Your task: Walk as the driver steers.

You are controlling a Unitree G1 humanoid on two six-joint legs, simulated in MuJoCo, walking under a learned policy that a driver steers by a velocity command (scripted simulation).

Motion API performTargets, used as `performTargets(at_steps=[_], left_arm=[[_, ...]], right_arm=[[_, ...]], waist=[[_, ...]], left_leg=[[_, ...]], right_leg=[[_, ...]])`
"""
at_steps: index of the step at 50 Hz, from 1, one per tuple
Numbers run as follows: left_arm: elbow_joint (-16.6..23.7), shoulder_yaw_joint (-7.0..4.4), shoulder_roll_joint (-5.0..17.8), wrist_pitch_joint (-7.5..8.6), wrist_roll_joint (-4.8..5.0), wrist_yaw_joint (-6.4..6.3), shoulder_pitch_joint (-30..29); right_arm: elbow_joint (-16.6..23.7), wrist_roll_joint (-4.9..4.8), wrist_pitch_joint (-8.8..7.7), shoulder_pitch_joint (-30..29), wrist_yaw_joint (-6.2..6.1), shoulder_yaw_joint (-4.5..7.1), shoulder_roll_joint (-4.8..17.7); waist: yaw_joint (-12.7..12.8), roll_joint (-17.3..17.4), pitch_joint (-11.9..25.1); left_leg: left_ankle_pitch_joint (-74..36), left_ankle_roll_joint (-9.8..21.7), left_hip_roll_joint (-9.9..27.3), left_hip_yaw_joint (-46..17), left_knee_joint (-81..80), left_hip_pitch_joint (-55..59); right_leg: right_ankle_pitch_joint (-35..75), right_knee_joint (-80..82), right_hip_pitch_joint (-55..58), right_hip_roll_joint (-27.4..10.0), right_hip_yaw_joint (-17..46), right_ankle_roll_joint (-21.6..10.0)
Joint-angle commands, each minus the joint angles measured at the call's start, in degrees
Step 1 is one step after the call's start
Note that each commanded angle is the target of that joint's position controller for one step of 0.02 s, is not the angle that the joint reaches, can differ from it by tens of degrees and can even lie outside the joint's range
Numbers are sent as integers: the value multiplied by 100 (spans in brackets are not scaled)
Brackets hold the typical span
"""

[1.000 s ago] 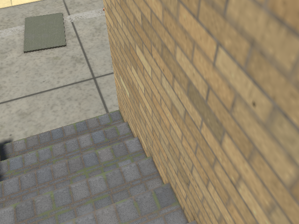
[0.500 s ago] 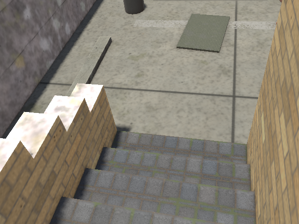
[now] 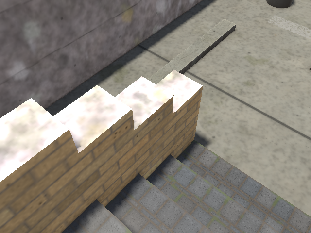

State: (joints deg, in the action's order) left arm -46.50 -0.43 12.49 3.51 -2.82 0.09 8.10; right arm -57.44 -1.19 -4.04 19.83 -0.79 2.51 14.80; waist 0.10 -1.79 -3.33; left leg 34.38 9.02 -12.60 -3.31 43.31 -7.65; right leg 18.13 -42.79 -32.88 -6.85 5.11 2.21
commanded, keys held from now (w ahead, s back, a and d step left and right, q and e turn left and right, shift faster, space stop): w+e+shift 0.14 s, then e+shift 0.86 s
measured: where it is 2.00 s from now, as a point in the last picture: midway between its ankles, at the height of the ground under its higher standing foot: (247, 194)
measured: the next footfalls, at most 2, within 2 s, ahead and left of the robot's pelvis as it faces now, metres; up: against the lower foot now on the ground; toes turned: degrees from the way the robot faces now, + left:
right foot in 0.10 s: +0.17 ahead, -0.12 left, -0.15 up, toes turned -3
left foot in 0.38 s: +0.52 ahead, +0.06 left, -0.24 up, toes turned -12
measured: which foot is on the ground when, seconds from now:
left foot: down 0.00-0.10, up 0.12-0.36, down 0.38-0.52, up 0.54-0.68, down 0.70-0.92, up 0.94-1.00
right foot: up 0.00-0.08, down 0.10-0.42, up 0.44-0.52, down 0.54-0.70, up 0.72-0.92, down 0.94-1.00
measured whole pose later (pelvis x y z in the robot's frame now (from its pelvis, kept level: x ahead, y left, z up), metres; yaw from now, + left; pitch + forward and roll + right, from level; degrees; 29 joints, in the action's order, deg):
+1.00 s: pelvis +0.68 -0.31 -0.41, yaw -48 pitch -1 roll +4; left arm -40.1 -0.8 10.0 6.0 -6.5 2.9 7.6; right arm -52.7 1.9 -7.2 37.0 -2.7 -1.6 6.9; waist -6.9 -1.5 -0.5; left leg 41.0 -3.7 -0.5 -2.1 91.3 -27.0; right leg -14.6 -34.1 -18.6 0.8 -2.3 -7.1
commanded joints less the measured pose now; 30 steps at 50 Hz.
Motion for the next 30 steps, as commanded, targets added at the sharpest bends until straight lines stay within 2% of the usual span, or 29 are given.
performTargets(at_steps=[1,2,3,4,5,6,7,9,10,11,12,13,14,15,16,17,18,19,20,21,22,23,24,25,26,27,28,29,30], left_arm=[[-240,-182,432,23,238,-10,1123],[-377,-238,537,-43,380,10,1427],[-552,-328,684,-130,299,-28,1983],[-936,-488,789,-295,328,-12,3271],[-1276,-606,944,-286,163,31,4622],[-1394,-559,1149,-228,253,152,4259],[-1247,-339,861,-77,244,184,3669],[-1048,-327,887,81,139,152,2970],[-908,-363,1200,243,-1,5,2161],[-784,-290,987,311,-48,-89,1669],[-641,-286,989,276,-132,-112,1477],[-670,-288,1062,242,40,-105,1459],[-591,-79,364,598,-709,93,1151],[-395,-230,715,758,-505,47,843],[-237,-385,1213,819,-212,-91,1038],[-393,-436,1272,897,-3,-169,1722],[-685,-398,990,959,134,-204,2437],[-660,-353,1120,834,147,-71,2739],[-468,-382,1131,746,495,-65,2916],[352,-460,881,660,58,98,2082],[634,-425,921,575,107,256,963],[843,-465,1045,495,242,289,290],[1401,-252,-37,486,-94,172,761],[1252,-223,371,362,-168,-12,19],[588,-194,291,306,-409,-179,1401],[230,-110,120,322,-620,-366,2333],[-253,-242,376,415,-252,-477,3440],[-342,-157,539,663,331,-386,4499],[145,-145,563,686,461,-236,3579]], right_arm=[[254,2,-226,-353,38,56,467],[153,107,-127,-361,96,131,600],[253,232,-31,-472,134,137,648],[332,340,49,-1038,170,211,816],[403,232,56,-1754,102,238,672],[788,309,15,-1942,17,-1,-327],[1328,221,-85,-1226,-10,-160,-428],[1015,540,-88,-791,-51,-135,160],[1428,470,-69,-1419,-108,-118,206],[1342,441,-3,-2044,-157,-58,630],[1487,263,16,-2151,-124,-87,549],[1233,261,77,-1999,-50,-147,241],[1457,696,-74,-1203,478,-590,-742],[1223,934,-90,-663,693,-465,-306],[1357,1078,-39,-293,779,-358,-42],[1615,945,-23,-414,736,-248,68],[1608,712,43,-644,721,-325,-52],[1358,530,111,-212,728,-202,236],[1334,524,168,-259,659,-136,366],[1496,218,217,1440,479,120,938],[1333,594,185,2347,350,170,731],[932,884,179,2998,209,97,469],[1100,724,74,2071,163,97,780],[1048,338,-17,1851,-9,-49,-153],[1220,102,-243,919,-258,-266,-746],[1233,57,-422,434,-402,-340,-993],[1259,258,-585,-327,-464,-192,-600],[2958,715,-742,-3378,-102,-41,293],[3173,804,-822,-4901,79,173,734]], waist=[[391,625,257],[512,878,90],[754,868,-19],[1657,640,405],[2632,-54,253],[1900,-1611,-549],[704,-1552,-394],[300,29,-691],[-114,-701,-851],[-193,264,-1211],[-208,336,-1140],[-250,-41,-811],[-498,-130,-480],[-524,622,-151],[-409,506,425],[-323,318,358],[-62,568,-310],[-272,529,-106],[-92,457,-157],[-804,1403,2178],[-1908,1576,2400],[-2065,623,906],[-767,1771,1305],[-1276,1094,469],[-377,755,-17],[90,1038,-234],[726,-38,-444],[1831,-1089,-1117],[2095,-782,-1639]], left_leg=[[-2761,132,968,-63,59,-2808],[-3211,92,1013,130,657,-2618],[-4300,114,1062,454,1611,-2294],[-5684,64,1133,804,3237,-2157],[-4037,-74,664,1199,7095,-3191],[374,-96,96,1103,8857,-4961],[-266,3,625,382,7494,-6108],[-312,-357,1262,165,5799,-5922],[-910,-619,1614,-450,4535,-5949],[-1746,-884,1764,-219,3090,-5115],[-2625,-933,1565,232,1726,-3397],[-3293,-869,1397,331,1669,-2082],[-5429,-1104,1884,-446,1947,-907],[-6787,-1051,1555,-147,1671,-288],[-6666,-973,1202,691,1183,178],[-5622,-957,1077,1001,922,634],[-6173,-1014,1288,814,-862,710],[-6490,-949,1186,1066,-1386,1202],[-6271,-1106,1312,1039,-2982,893],[-6065,379,3076,-1312,-1846,3638],[-6642,882,3676,-1715,-1642,3627],[-8088,266,3048,-249,-1859,2505],[-5108,690,4449,-2552,-1769,2498],[-4623,-9,3748,-1656,-2086,770],[-3451,-651,3158,-927,-1523,-902],[-2099,-1262,2714,-416,-375,-2543],[-1329,-1627,1858,927,208,-4215],[-549,-1299,1369,1302,-125,-4642],[-1137,-1250,1281,857,-1406,-4698]], right_leg=[[1135,124,3462,693,-1050,-155],[661,218,3486,794,-1140,-357],[-265,583,3598,979,-1284,-624],[-699,1073,4449,944,-1273,-831],[-631,1744,5143,439,-821,-1730],[1533,784,4834,-40,121,-1529],[2583,392,5242,-467,1305,-1554],[49,1327,3678,-924,2334,-1992],[-1539,1699,2605,-1460,3735,-2371],[-969,2073,1388,-1100,3444,-2184],[-565,2464,-59,-606,2750,-2038],[-24,2134,-530,-393,2298,-1869],[-1899,724,-2198,711,1315,-1479],[-3075,-185,-2350,1442,565,-1030],[-3553,-627,-2053,1922,70,-829],[-2837,-886,-2051,1823,357,-738],[-3367,-1493,-1703,1989,189,-434],[-3007,-2059,-1149,1641,732,-518],[-2954,-2103,-658,1829,698,-297],[-2319,-3440,-1724,2266,-277,471],[-5676,-5251,-1687,1872,-73,277],[-6691,-5534,-1559,1704,-345,21],[-6147,-4403,-2726,1271,-113,-78],[-6115,-3924,-1785,618,-209,-324],[-5286,-2188,-386,231,147,-264],[-5102,-1150,1210,-316,532,16],[-2885,959,3066,-21,36,193],[-2562,2915,2376,45,901,6],[-5056,2003,1811,483,1352,-361]])
Velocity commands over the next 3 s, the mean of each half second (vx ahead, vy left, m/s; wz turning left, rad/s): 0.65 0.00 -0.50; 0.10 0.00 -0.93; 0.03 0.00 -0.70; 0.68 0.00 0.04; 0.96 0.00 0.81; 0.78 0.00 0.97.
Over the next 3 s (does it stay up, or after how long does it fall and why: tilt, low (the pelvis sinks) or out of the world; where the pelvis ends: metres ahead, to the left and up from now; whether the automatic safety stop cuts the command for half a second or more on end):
stays up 1.38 -1.18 -0.70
